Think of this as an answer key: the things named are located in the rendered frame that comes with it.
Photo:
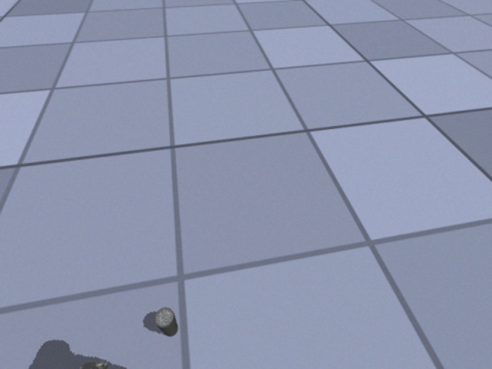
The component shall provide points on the cup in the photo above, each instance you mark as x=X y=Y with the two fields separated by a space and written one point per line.
x=165 y=320

